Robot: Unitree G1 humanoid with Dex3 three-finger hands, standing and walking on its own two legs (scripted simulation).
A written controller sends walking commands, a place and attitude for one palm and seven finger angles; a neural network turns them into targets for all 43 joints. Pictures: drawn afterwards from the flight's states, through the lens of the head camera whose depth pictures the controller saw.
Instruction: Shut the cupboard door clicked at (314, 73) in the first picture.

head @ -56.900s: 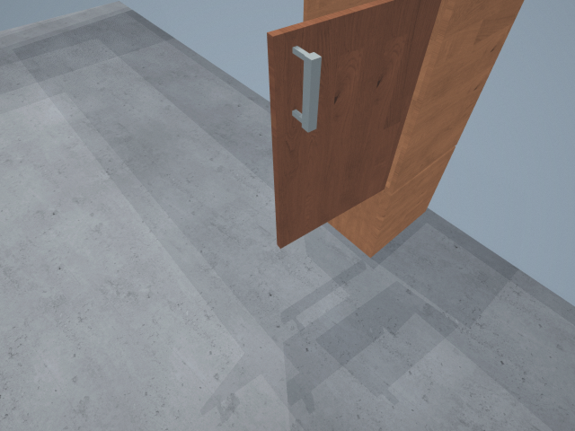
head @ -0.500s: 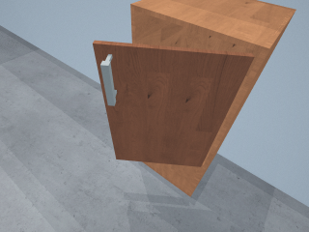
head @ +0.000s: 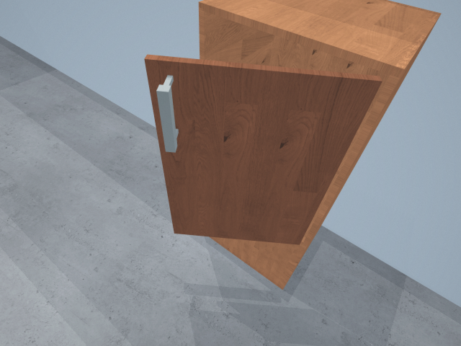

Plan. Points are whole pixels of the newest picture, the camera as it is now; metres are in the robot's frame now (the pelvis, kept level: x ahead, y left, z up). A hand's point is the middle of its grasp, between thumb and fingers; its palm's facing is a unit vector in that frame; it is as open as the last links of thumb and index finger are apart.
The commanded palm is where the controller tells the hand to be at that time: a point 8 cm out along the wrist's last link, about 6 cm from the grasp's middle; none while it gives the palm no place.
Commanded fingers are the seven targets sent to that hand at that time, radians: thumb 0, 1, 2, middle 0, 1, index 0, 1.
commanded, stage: come to a stop and stand still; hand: left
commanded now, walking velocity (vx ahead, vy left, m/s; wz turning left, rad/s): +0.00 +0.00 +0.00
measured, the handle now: (170, 115) +0.48 +0.15 +0.15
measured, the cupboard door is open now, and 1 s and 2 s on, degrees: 33 33 33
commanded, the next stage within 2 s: look again from close up in 0.32 s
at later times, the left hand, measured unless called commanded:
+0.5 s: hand out of the picture -0.03 +0.18 -0.18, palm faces +0.01 -0.98 -0.18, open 7.4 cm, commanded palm none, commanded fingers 0.00 0.90 0.90 -0.20 -0.30 -0.20 -0.30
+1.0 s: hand out of the picture +0.07 +0.17 -0.17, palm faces -0.02 -0.97 -0.25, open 7.4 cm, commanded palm none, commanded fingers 0.00 0.90 0.90 -0.20 -0.30 -0.20 -0.30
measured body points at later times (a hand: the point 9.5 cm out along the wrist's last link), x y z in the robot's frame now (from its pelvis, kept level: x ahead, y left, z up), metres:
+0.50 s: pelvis +0.00 +0.02 +0.00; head +0.01 +0.03 +0.45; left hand -0.03 +0.23 -0.17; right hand +0.02 -0.22 -0.16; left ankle +0.03 +0.09 -0.74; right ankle +0.00 -0.14 -0.74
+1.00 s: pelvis +0.03 -0.02 +0.00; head +0.04 -0.03 +0.45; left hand +0.07 +0.22 -0.15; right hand +0.07 -0.26 -0.16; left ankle +0.03 +0.09 -0.74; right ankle +0.00 -0.15 -0.74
